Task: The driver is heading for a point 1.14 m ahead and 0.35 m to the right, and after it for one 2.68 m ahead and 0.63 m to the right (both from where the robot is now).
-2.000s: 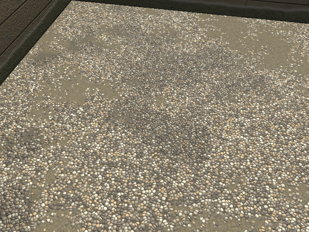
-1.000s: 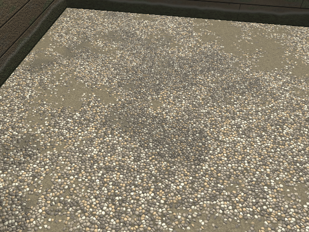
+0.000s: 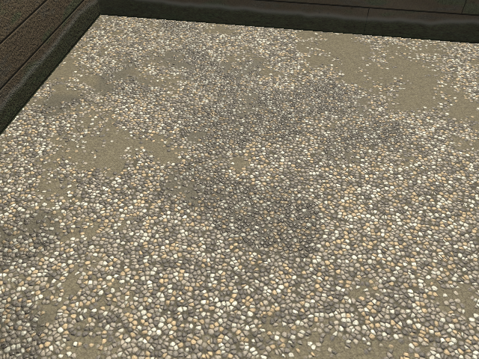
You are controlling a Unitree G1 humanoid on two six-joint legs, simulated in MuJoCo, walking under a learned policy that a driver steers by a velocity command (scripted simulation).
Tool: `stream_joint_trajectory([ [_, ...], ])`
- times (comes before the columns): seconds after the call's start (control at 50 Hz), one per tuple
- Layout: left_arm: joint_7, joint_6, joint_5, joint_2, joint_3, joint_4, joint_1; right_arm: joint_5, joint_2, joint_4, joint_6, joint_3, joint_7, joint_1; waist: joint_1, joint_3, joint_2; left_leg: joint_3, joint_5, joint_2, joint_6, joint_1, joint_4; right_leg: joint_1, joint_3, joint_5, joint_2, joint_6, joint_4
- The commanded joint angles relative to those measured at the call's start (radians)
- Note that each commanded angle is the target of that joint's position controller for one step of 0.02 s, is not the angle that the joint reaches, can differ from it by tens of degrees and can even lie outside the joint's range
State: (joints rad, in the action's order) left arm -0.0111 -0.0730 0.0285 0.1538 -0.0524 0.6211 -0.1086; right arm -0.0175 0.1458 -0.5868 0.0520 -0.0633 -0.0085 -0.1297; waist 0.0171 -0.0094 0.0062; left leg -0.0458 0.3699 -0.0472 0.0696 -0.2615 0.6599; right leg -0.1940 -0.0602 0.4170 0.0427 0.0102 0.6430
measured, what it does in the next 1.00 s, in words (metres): stands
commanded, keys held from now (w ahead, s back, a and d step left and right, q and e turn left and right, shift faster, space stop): w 0.92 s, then no key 0.08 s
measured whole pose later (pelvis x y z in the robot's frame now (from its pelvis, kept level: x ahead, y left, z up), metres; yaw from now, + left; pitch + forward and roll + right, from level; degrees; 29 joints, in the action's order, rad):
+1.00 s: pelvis +0.00 +0.00 +0.00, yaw -1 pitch -1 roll +0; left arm -0.01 -0.08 0.03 0.15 -0.05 0.62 -0.11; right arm -0.02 0.14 -0.59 0.05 -0.07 0.00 -0.14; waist 0.02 -0.01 0.01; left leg -0.06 0.37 -0.04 0.07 -0.26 0.66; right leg -0.20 -0.07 0.42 0.05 0.01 0.64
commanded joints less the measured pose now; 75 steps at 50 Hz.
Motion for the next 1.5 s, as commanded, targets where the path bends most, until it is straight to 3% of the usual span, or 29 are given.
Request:
stream_joint_trajectory([
  [0.02,0.001,0.009,-0.003,0.073,0.017,-0.116,0.130,-0.004,0.061,0.116,-0.014,0.016,0.009,0.133,0.009,0.004,0.008,0.089,-0.387,0.097,0.007,-0.031,-0.095,-0.031,-0.056,-0.368,-0.049,0.015,-0.056],
  [0.04,-0.001,0.016,0.000,0.067,0.020,-0.084,0.066,-0.004,0.059,0.088,-0.016,0.017,-0.001,0.057,-0.001,-0.104,0.000,0.115,-0.236,0.098,0.011,0.015,-0.129,0.033,-0.047,-0.211,-0.035,0.019,-0.061],
  [0.08,0.001,0.011,-0.002,0.072,0.017,-0.115,0.124,-0.008,0.061,0.113,-0.018,0.016,0.010,0.127,0.009,-0.010,0.008,0.087,-0.389,0.095,0.006,-0.024,-0.091,-0.025,-0.059,-0.382,-0.052,0.016,-0.057],
  [0.12,-0.004,0.017,-0.001,0.069,0.022,-0.084,0.059,-0.004,0.059,0.082,-0.023,0.017,-0.001,0.042,0.000,-0.138,-0.009,0.109,-0.251,0.097,0.008,0.032,-0.119,0.048,-0.045,-0.222,-0.036,0.019,-0.056],
  [0.2,0.001,0.009,-0.003,0.072,0.017,-0.116,0.131,-0.005,0.060,0.116,-0.015,0.016,0.009,0.132,0.010,0.004,0.007,0.087,-0.386,0.098,0.007,-0.031,-0.094,-0.033,-0.057,-0.369,-0.048,0.016,-0.055],
  [0.24,-0.003,0.016,0.000,0.068,0.021,-0.084,0.057,-0.005,0.057,0.082,-0.022,0.017,0.000,0.040,-0.001,-0.137,-0.005,0.109,-0.246,0.098,0.009,0.029,-0.120,0.046,-0.046,-0.219,-0.035,0.018,-0.055],
  [0.3,-0.001,0.019,0.001,0.060,0.016,-0.088,0.083,0.004,0.065,0.095,-0.015,0.018,-0.005,0.086,-0.006,-0.042,0.007,0.123,-0.211,0.102,0.013,-0.009,-0.143,0.004,-0.044,-0.182,-0.029,0.018,-0.069],
  [0.32,0.001,0.009,-0.003,0.073,0.017,-0.116,0.131,-0.005,0.061,0.116,-0.016,0.016,0.009,0.131,0.010,0.004,0.006,0.086,-0.385,0.098,0.007,-0.032,-0.093,-0.034,-0.058,-0.371,-0.048,0.016,-0.055],
  [0.36,-0.003,0.016,0.000,0.068,0.021,-0.084,0.057,-0.005,0.057,0.083,-0.022,0.017,0.000,0.039,0.000,-0.137,-0.005,0.107,-0.245,0.098,0.009,0.029,-0.119,0.045,-0.047,-0.221,-0.035,0.019,-0.055],
  [0.42,-0.002,0.019,0.001,0.060,0.016,-0.088,0.083,0.004,0.065,0.095,-0.015,0.018,-0.006,0.085,-0.006,-0.043,0.007,0.121,-0.212,0.102,0.013,-0.009,-0.142,0.003,-0.045,-0.183,-0.028,0.018,-0.068],
  [0.44,0.001,0.009,-0.003,0.073,0.017,-0.117,0.131,-0.005,0.060,0.117,-0.016,0.016,0.009,0.130,0.010,0.004,0.006,0.084,-0.386,0.099,0.007,-0.031,-0.091,-0.035,-0.059,-0.372,-0.047,0.016,-0.054],
  [0.48,-0.003,0.016,0.000,0.068,0.021,-0.084,0.057,-0.006,0.057,0.083,-0.022,0.017,0.000,0.038,0.000,-0.138,-0.005,0.105,-0.247,0.098,0.009,0.030,-0.118,0.044,-0.048,-0.222,-0.035,0.019,-0.054],
  [0.54,0.000,0.010,-0.002,0.072,0.017,-0.117,0.131,-0.005,0.059,0.115,-0.019,0.016,0.008,0.130,0.009,-0.006,0.005,0.084,-0.391,0.100,0.008,-0.024,-0.088,-0.032,-0.060,-0.374,-0.048,0.017,-0.053],
  [0.58,-0.003,0.014,-0.001,0.066,0.021,-0.086,0.061,-0.004,0.057,0.083,-0.022,0.016,-0.001,0.040,-0.001,-0.133,-0.003,0.105,-0.247,0.100,0.009,0.025,-0.118,0.040,-0.047,-0.216,-0.033,0.018,-0.052],
  [0.64,-0.001,0.018,0.001,0.059,0.016,-0.089,0.084,0.004,0.064,0.096,-0.015,0.018,-0.005,0.084,-0.006,-0.043,0.009,0.120,-0.209,0.105,0.014,-0.010,-0.142,0.001,-0.045,-0.178,-0.027,0.017,-0.066],
  [0.66,0.001,0.009,-0.002,0.073,0.017,-0.117,0.132,-0.005,0.060,0.117,-0.016,0.015,0.009,0.129,0.009,0.003,0.008,0.083,-0.384,0.101,0.007,-0.033,-0.091,-0.037,-0.059,-0.368,-0.046,0.015,-0.052],
  [0.7,-0.003,0.016,0.000,0.067,0.021,-0.085,0.058,-0.005,0.057,0.083,-0.023,0.016,0.000,0.037,0.000,-0.138,-0.005,0.104,-0.243,0.100,0.009,0.028,-0.117,0.042,-0.049,-0.218,-0.033,0.018,-0.052],
  [0.76,-0.002,0.019,0.001,0.059,0.016,-0.089,0.085,0.004,0.065,0.096,-0.016,0.018,-0.006,0.083,-0.006,-0.043,0.007,0.118,-0.208,0.104,0.013,-0.010,-0.141,0.000,-0.046,-0.181,-0.027,0.018,-0.066],
  [0.78,0.001,0.009,-0.002,0.073,0.017,-0.117,0.133,-0.005,0.060,0.118,-0.016,0.016,0.009,0.128,0.010,0.004,0.006,0.081,-0.383,0.100,0.007,-0.032,-0.090,-0.038,-0.060,-0.371,-0.046,0.016,-0.052],
  [0.82,-0.003,0.016,-0.001,0.067,0.021,-0.085,0.058,-0.006,0.056,0.084,-0.023,0.016,0.000,0.035,0.000,-0.138,-0.005,0.102,-0.244,0.100,0.009,0.029,-0.116,0.041,-0.050,-0.221,-0.033,0.019,-0.051],
  [0.88,0.000,0.009,-0.001,0.071,0.017,-0.117,0.133,-0.006,0.059,0.116,-0.019,0.016,0.008,0.128,0.010,-0.006,0.005,0.080,-0.389,0.101,0.008,-0.024,-0.086,-0.035,-0.061,-0.373,-0.046,0.017,-0.051],
  [0.92,-0.003,0.014,-0.001,0.065,0.021,-0.086,0.062,-0.005,0.056,0.084,-0.022,0.016,-0.001,0.038,0.000,-0.134,-0.003,0.101,-0.246,0.102,0.009,0.025,-0.116,0.037,-0.048,-0.215,-0.031,0.018,-0.049],
  [0.98,0.002,0.007,0.001,0.066,0.014,-0.110,0.118,-0.007,0.055,0.107,-0.020,0.011,0.009,0.108,0.008,0.011,0.005,0.092,-0.356,0.108,0.012,-0.025,-0.113,-0.041,-0.074,-0.331,-0.049,0.018,-0.077],
  [1.02,0.003,0.001,0.006,0.056,0.010,-0.098,0.096,-0.019,0.037,0.086,-0.025,0.004,0.017,0.061,0.013,-0.056,0.000,0.098,-0.364,0.116,0.008,0.015,-0.138,-0.009,-0.089,-0.348,-0.064,0.016,-0.104],
  [1.04,0.000,0.007,0.002,0.046,0.008,-0.051,0.021,-0.005,0.031,0.051,-0.026,-0.002,0.003,-0.003,-0.007,-0.120,-0.017,0.130,-0.175,0.127,0.004,0.033,-0.215,0.073,-0.092,-0.148,-0.058,0.013,-0.175],
  [1.06,0.003,0.002,0.003,0.045,0.002,-0.094,0.117,-0.011,0.041,0.080,-0.027,0.001,0.013,0.086,0.008,0.026,-0.004,0.114,-0.339,0.120,0.001,0.004,-0.205,-0.020,-0.102,-0.338,-0.072,0.011,-0.170],
  [1.16,0.001,0.000,0.004,0.074,0.014,-0.038,0.051,-0.012,0.062,0.025,-0.038,0.010,0.025,0.010,0.003,-0.062,-0.004,0.137,-0.441,0.142,0.006,0.121,-0.297,0.082,-0.115,-0.384,-0.098,0.008,-0.271],
  [1.42,0.002,0.001,-0.009,0.086,0.030,-0.011,0.019,0.003,0.084,-0.015,-0.029,0.033,0.030,-0.006,0.002,-0.084,-0.002,0.138,-0.499,0.153,0.026,0.191,-0.342,0.068,-0.095,-0.369,-0.109,0.005,-0.313],
  [1.5,-0.010,0.006,-0.014,0.069,0.023,0.004,-0.004,0.012,0.082,-0.011,-0.013,0.030,-0.004,0.007,-0.010,-0.096,-0.005,0.146,-0.358,0.141,0.024,0.152,-0.331,0.064,-0.081,-0.250,-0.087,0.001,-0.287],
])
Velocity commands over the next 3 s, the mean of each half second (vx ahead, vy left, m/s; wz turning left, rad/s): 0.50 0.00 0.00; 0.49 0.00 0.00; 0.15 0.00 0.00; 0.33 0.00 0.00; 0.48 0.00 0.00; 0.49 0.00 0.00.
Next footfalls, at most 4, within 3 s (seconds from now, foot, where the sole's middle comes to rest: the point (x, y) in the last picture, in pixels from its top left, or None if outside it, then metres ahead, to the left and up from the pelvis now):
none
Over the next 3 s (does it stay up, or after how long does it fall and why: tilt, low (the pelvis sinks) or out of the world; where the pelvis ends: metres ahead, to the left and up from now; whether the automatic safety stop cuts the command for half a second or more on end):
stays up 0.00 0.00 0.00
